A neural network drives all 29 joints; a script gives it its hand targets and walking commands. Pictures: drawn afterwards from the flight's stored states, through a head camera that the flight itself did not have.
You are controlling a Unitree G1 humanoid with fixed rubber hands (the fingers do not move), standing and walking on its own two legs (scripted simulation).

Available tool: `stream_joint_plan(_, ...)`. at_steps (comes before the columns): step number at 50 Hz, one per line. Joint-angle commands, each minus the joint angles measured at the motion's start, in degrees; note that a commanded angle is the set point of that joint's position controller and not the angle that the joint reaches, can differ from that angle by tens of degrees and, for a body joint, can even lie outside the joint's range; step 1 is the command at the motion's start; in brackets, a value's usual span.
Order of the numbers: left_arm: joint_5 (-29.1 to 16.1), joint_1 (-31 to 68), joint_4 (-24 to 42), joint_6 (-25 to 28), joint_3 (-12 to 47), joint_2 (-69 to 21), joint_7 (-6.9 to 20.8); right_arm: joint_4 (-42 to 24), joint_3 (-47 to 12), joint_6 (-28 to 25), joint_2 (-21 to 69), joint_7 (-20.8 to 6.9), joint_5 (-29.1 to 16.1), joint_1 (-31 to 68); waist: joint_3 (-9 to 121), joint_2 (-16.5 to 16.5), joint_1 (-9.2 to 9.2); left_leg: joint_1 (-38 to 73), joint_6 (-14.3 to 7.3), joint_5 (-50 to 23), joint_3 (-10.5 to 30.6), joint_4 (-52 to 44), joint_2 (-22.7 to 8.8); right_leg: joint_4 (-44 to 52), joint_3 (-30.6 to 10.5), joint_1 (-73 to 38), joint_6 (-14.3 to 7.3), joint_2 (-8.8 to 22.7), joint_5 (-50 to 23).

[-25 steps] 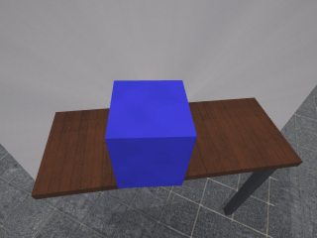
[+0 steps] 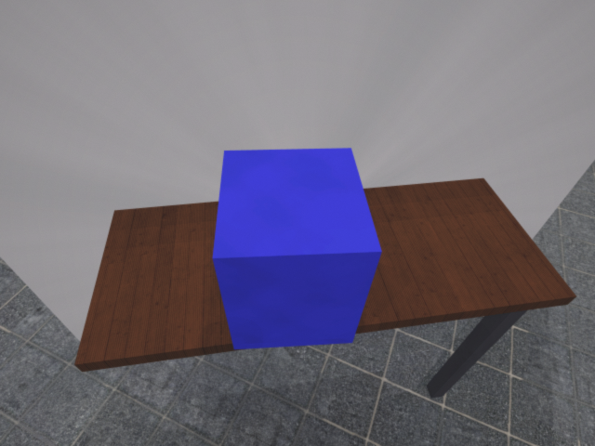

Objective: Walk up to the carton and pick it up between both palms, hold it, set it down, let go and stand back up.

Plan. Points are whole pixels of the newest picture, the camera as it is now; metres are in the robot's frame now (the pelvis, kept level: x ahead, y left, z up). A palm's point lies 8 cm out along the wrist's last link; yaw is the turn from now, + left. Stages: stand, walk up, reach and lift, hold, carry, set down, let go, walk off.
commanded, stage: stand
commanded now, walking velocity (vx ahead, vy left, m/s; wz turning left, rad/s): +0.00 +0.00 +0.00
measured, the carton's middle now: (291, 251) +0.41 +0.01 +0.01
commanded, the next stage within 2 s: none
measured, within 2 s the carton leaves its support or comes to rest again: neither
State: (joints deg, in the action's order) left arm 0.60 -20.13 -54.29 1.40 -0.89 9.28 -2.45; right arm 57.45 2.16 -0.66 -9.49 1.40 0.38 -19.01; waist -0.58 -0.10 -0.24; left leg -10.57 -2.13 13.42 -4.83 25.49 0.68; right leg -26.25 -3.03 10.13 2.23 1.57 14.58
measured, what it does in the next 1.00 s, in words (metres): stands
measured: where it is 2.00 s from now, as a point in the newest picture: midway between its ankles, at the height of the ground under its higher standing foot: outside the picture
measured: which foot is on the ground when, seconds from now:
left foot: down 0.00-1.00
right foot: down 0.00-1.00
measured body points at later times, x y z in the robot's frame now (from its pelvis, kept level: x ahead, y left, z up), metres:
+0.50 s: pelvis -0.02 +0.01 +0.00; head -0.03 +0.01 +0.45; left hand -0.02 +0.25 -0.15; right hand +0.00 -0.24 -0.15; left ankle +0.01 +0.09 -0.74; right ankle +0.00 -0.14 -0.74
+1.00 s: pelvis -0.02 +0.00 +0.00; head -0.02 +0.00 +0.45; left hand -0.03 +0.22 -0.16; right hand -0.01 -0.23 -0.16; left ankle +0.01 +0.09 -0.74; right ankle +0.00 -0.14 -0.74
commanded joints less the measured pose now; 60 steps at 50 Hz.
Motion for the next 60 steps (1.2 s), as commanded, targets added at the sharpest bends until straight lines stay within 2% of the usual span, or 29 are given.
stream_joint_plan(1, -0.37, -2.91, 1.97, 1.10, -0.85, 7.09, -0.67, -3.59, 0.96, -1.47, -7.59, 0.59, -0.30, -3.05, -2.00, 0.70, 0.05, 3.13, 0.38, -12.57, 7.62, -5.14, -7.27, 4.01, -2.84, 2.45, -1.72, 3.69, -10.26)
stream_joint_plan(5, -0.21, -3.29, 1.32, 0.20, -0.30, 7.32, -0.63, -3.99, 0.47, -0.69, -7.23, 0.59, -0.33, -3.98, -5.82, 0.24, 0.09, -0.04, 0.65, -6.26, 7.99, -6.85, -6.89, 4.65, -2.76, 3.45, -1.43, 3.47, -5.63)
stream_joint_plan(12, -0.05, -3.56, 0.39, -0.14, 0.21, 8.31, -0.43, -4.56, 0.27, -0.44, -8.48, 0.70, -0.41, -4.11, -7.82, -0.04, 0.09, -2.56, 0.79, 1.58, 9.39, -9.14, -6.96, 4.94, -2.59, 4.04, -1.32, 3.26, -2.29)
stream_joint_plan(26, 0.08, -5.05, -0.57, -0.10, 0.58, 8.65, -0.15, -5.01, 0.31, -0.41, -9.59, 0.71, -0.42, -4.15, -7.50, -0.08, 0.05, -4.32, 0.79, 8.13, 10.86, -10.76, -7.16, 4.55, -2.11, 4.88, -1.30, 2.82, 0.66)
stream_joint_plan(40, 0.00, -6.09, -0.90, -0.18, 0.61, 8.72, -0.13, -4.53, 0.06, -0.21, -9.34, 0.75, -0.40, -4.67, -7.20, 0.48, -0.09, -4.19, 0.92, 7.42, 10.51, -9.42, -6.84, 4.78, -2.45, 6.03, -1.65, 2.93, 0.88)
stream_joint_plan(41, 0.12, -4.31, -2.20, -0.96, 2.06, 2.65, 0.35, -2.42, -0.63, 0.88, -5.64, 0.03, 0.10, -2.49, -7.73, -0.98, 0.24, -5.67, -1.21, 8.38, 10.21, -9.04, -6.29, 5.25, -2.66, 6.78, -2.78, 2.72, -1.22)
stream_joint_plan(42, 0.27, -5.12, -2.47, -1.28, 1.73, 3.36, 0.54, -2.28, -0.73, 1.41, -5.58, -0.19, 0.35, -3.00, -7.36, 0.41, -0.10, -5.45, -1.44, 8.87, 9.76, -8.52, -5.91, 5.52, -3.07, 7.54, -3.05, 2.70, -0.12)
stream_joint_plan(43, 0.20, -5.44, -2.28, -1.49, 1.68, 4.41, 0.72, -2.29, -0.27, 1.74, -6.35, -0.33, 0.39, -3.46, -6.66, -1.25, -0.42, -5.80, -1.63, 11.26, 10.22, -9.03, -6.07, 5.02, -2.65, 7.73, -2.83, 1.72, 1.28)
stream_joint_plan(44, 0.20, -4.21, -2.62, -1.47, 1.46, 5.24, 0.70, -1.63, -0.46, 1.81, -6.24, -0.40, 0.21, -4.10, -8.22, 1.57, -0.56, -6.34, -1.72, 10.34, 10.49, -8.43, -5.75, 5.65, -3.11, 8.13, -3.03, 2.23, 2.43)
stream_joint_plan(46, 0.19, -4.57, -2.85, -1.25, 1.22, 5.46, 0.72, -0.79, -0.74, 1.69, -6.15, -0.48, 0.25, -4.38, -6.87, 3.21, -0.67, -4.41, -1.45, 6.27, 9.57, -7.35, -5.56, 6.97, -3.69, 8.45, -3.06, 2.66, 1.16)
stream_joint_plan(47, -0.02, -4.54, -3.08, -1.15, 1.18, 4.96, 0.79, -0.13, -0.78, 1.61, -5.54, -0.41, 0.01, -5.05, -6.17, 1.05, -0.58, -4.26, -1.38, 8.02, 9.57, -7.95, -5.63, 6.84, -4.04, 9.20, -3.07, 2.41, 1.83)
stream_joint_plan(48, -0.07, -4.45, -3.71, -1.06, 1.36, 4.37, 0.71, 0.22, -0.71, 1.64, -6.52, -0.35, 0.49, -3.78, -7.03, 2.99, -0.72, -3.81, -1.53, 6.77, 9.49, -7.36, -5.55, 6.75, -3.55, 9.76, -2.97, 2.42, 1.67)
stream_joint_plan(49, 0.05, -3.14, -3.82, -1.06, 1.20, 4.87, 0.63, 0.38, -0.53, 1.36, -6.06, -0.27, 0.35, -3.93, -5.94, 0.60, -1.15, -2.84, -1.36, 6.59, 10.04, -8.13, -6.14, 5.94, -3.26, 8.88, -2.85, 1.91, -0.53)
stream_joint_plan(50, 0.01, -4.66, -4.14, -0.83, 1.40, 3.93, 0.65, 0.35, -0.54, 1.19, -6.64, -0.15, 0.22, -2.95, -4.02, 0.50, -0.11, -2.01, -1.71, 4.75, 9.51, -7.18, -6.12, 5.85, -3.46, 7.67, -3.07, 2.23, -1.81)
stream_joint_plan(51, -0.08, -3.28, -4.35, -0.77, 0.79, 5.33, 0.52, 0.86, -0.82, 0.97, -5.56, -0.10, 0.29, -3.26, -3.63, 1.45, -0.79, -2.04, -1.62, 3.16, 9.38, -7.20, -5.82, 5.63, -3.80, 7.13, -3.48, 2.45, -2.38)
stream_joint_plan(52, -0.13, -3.28, -4.60, -0.57, 0.83, 4.67, 0.55, 1.28, -0.76, 0.71, -5.55, -0.10, 0.25, -3.66, -4.18, 3.25, -0.72, -2.34, -1.53, 2.30, 9.05, -6.67, -5.76, 6.08, -3.33, 7.11, -3.24, 2.29, -2.61)
stream_joint_plan(53, -0.03, -3.23, -4.70, -0.54, 0.55, 4.45, 0.52, 2.30, -0.74, 0.60, -5.66, -0.11, 0.20, -3.46, -4.25, 2.48, -0.42, -1.90, -1.51, 1.54, 9.00, -6.93, -5.76, 5.83, -3.45, 6.88, -3.19, 2.38, -3.02)
stream_joint_plan(54, 0.01, -4.49, -5.38, -0.48, 0.67, 4.34, 0.45, 2.40, -0.73, 0.48, -5.57, -0.06, 0.12, -3.65, -3.41, 3.42, -0.37, -1.37, -1.46, -0.59, 8.36, -6.20, -5.56, 5.85, -3.28, 6.40, -3.21, 2.42, -3.76)
stream_joint_plan(57, -0.21, -3.06, -6.40, -0.57, 0.88, 2.37, 0.27, 3.48, -0.83, 0.44, -4.60, 0.14, 0.06, -3.16, -4.10, -0.87, -0.28, -2.09, -1.50, 0.17, 8.64, -6.73, -5.78, 5.58, -3.49, 5.94, -3.41, 2.51, -5.10)
stream_joint_plan(58, -0.04, -2.52, -5.99, -0.62, 0.38, 3.55, 0.29, 3.85, -0.76, 0.32, -4.31, 0.20, 0.35, -3.50, -2.46, -2.07, -0.44, -2.39, -1.60, 1.19, 9.40, -7.89, -6.03, 4.36, -2.61, 4.13, -2.87, 1.99, -5.56)
stream_joint_plan(59, -0.24, -2.35, -6.67, -0.70, 0.33, 2.76, 0.32, 3.76, -0.91, 0.27, -3.94, 0.31, 0.34, -2.32, -3.63, 0.56, -0.03, -1.60, -1.68, -0.02, 9.30, -7.07, -6.19, 4.64, -3.03, 5.43, -3.19, 2.24, -5.68)
stream_joint_plan(60, -0.16, -2.62, -6.73, -0.73, 0.58, 2.21, 0.31, 4.27, -0.71, 0.23, -3.88, 0.38, 0.20, -2.39, -3.65, 1.05, 0.00, -0.64, -1.75, -0.77, 8.70, -6.82, -6.08, 4.87, -3.00, 6.42, -3.12, 2.19, -5.88)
